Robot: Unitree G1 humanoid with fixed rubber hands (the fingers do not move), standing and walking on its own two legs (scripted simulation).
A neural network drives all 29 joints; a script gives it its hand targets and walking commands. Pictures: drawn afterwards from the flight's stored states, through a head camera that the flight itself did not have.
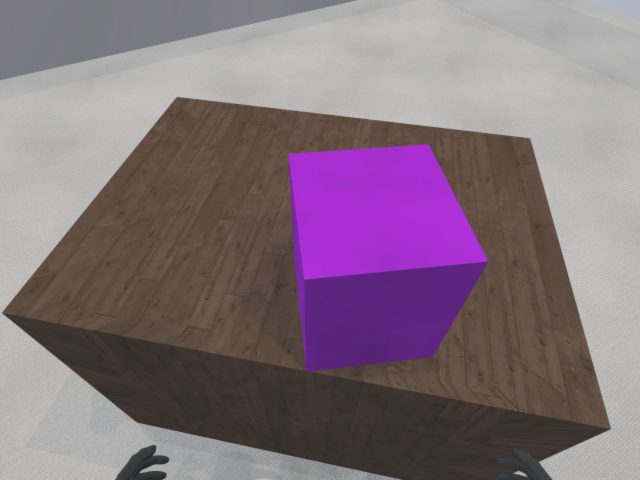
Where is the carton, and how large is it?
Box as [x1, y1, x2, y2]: [288, 144, 487, 371]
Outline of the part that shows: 428,144 288,154 294,260 307,371 432,356 485,266 487,260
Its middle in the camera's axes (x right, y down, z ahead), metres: +0.07 +0.03 +0.57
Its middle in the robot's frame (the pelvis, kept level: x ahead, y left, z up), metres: +0.40 -0.04 +0.02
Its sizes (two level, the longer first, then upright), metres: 0.210 0.200 0.250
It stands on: a pedestal, 0.65 m high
